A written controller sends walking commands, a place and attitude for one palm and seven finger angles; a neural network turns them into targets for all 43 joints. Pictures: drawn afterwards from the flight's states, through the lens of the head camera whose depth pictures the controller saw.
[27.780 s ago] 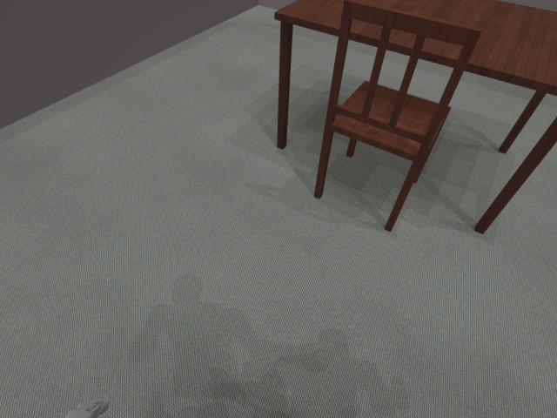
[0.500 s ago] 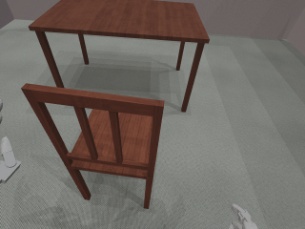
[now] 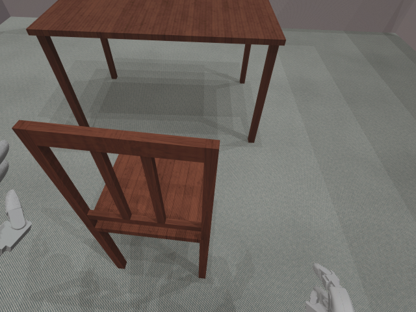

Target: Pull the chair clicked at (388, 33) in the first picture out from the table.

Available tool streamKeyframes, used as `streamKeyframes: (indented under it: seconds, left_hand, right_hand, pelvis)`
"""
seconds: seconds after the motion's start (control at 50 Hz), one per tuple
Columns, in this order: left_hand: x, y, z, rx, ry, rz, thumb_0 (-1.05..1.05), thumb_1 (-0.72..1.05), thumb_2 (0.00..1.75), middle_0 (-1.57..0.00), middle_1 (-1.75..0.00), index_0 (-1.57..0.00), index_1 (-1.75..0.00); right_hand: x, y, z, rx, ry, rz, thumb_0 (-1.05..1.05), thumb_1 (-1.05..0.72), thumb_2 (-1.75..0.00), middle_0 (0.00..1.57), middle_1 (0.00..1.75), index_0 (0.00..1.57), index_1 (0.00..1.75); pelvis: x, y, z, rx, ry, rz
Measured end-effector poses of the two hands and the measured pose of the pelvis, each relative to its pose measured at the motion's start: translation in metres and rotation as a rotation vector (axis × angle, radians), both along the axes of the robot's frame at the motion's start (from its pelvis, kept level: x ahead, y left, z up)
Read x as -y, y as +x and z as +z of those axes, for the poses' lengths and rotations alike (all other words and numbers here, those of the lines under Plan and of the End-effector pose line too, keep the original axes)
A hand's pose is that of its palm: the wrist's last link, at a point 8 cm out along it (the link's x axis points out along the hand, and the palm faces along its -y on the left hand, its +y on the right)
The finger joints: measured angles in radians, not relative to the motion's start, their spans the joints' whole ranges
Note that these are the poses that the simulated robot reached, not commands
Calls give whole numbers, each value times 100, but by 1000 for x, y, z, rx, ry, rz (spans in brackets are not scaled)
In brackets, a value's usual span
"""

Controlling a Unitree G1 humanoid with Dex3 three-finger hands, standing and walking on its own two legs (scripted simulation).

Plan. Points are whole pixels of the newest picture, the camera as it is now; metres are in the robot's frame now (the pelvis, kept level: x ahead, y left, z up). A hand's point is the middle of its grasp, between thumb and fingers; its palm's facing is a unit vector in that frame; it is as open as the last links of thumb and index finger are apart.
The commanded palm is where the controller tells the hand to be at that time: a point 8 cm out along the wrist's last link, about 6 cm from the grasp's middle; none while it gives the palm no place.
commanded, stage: stop stepping back and stand still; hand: left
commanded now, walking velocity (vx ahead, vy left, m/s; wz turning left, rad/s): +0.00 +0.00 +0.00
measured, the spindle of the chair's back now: (114, 188) +0.42 +0.26 -0.09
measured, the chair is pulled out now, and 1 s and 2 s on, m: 0.63 0.63 0.63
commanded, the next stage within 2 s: let the arm hang, fingers relaxed in 0.22 s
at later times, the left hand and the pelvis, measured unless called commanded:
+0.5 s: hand (99, 295) +0.17 +0.23 -0.10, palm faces +0.09 -0.94 -0.32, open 7.4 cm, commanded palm none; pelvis +0.00 +0.01 -0.01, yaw +1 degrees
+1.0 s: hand out of the picture -0.03 +0.18 -0.18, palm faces +0.04 -0.97 -0.23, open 7.3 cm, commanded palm none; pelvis -0.01 -0.01 -0.01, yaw +2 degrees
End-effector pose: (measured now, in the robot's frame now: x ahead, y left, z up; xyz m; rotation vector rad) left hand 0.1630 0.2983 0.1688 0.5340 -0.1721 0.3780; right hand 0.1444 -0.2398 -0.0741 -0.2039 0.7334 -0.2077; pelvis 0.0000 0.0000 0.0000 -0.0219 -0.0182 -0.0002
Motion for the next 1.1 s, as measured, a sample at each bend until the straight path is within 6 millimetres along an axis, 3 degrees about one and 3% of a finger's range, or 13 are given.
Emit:
streamKeyframes:
  seconds: [0.3,0.34,0.38,0.42,0.46,0.52,0.58,0.64,0.72,0.84,0.96,1.1]
  left_hand:
    - [-4,8,4,14,-1,-5,2,89,90,-21,-31,-21,-30]
    - [-6,10,-4,-6,3,-9,2,89,90,-21,-30,-21,-30]
    - [-10,20,-48,-161,-51,-2,1,90,90,-20,-30,-20,-30]
    - [-9,24,-111,-392,-174,42,1,90,90,-20,-30,-20,-30]
    - [4,12,-179,-647,-296,79,1,91,90,-20,-30,-19,-30]
    - [43,-29,-259,-994,-438,75,1,91,90,-19,-30,-19,-30]
    - [86,-83,-305,-1243,-557,51,1,92,90,-20,-30,-19,-30]
    - [81,-107,-313,-1251,-605,142,-5,102,90,-21,-30,-20,-30]
    - [70,-140,-316,-1348,-573,183,-5,102,90,-21,-30,-20,-30]
    - [61,-182,-313,-1466,-546,259,-2,96,90,-20,-30,-20,-30]
    - [69,-201,-311,-1505,-557,286,0,93,90,-20,-30,-20,-30]
    - [93,-197,-315,-1489,-597,254,1,91,90,-20,-30,-20,-30]
  right_hand:
    - [-12,20,3,11,14,14,1,-90,-90,20,30,20,30]
    - [-13,21,0,16,27,31,1,-90,-90,20,30,20,30]
    - [-13,19,-13,-24,45,74,1,-90,-90,20,30,20,30]
    - [-14,13,-29,-95,60,94,1,-90,-90,20,30,20,30]
    - [-16,0,-41,-164,73,94,1,-91,-90,20,30,20,30]
    - [-18,-29,-51,-264,84,73,1,-91,-90,20,30,20,30]
    - [-17,-65,-57,-375,82,38,1,-91,-90,20,30,20,30]
    - [-9,-103,-59,-493,58,-3,0,-93,-90,20,30,21,30]
    - [2,-144,-63,-614,49,-39,0,-93,-90,20,30,20,30]
    - [1,-184,-69,-710,84,-67,0,-92,-90,19,30,20,30]
    - [-14,-199,-76,-741,136,-63,0,-91,-90,19,30,20,30]
    - [-28,-191,-82,-708,181,-50,0,-91,-90,19,30,20,30]
  pelvis:
    - [-4,11,0,-3,-2,3]
    - [-5,10,-1,-10,-2,7]
    - [-7,8,-4,-27,4,20]
    - [-9,5,-6,-35,9,28]
    - [-9,3,-8,-32,15,29]
    - [-7,1,-9,-18,22,22]
    - [-3,-1,-9,-5,21,17]
    - [2,-3,-7,0,13,28]
    - [4,-5,-6,3,7,32]
    - [7,-7,-6,5,11,32]
    - [10,-8,-6,5,16,31]
    - [14,-11,-6,8,20,28]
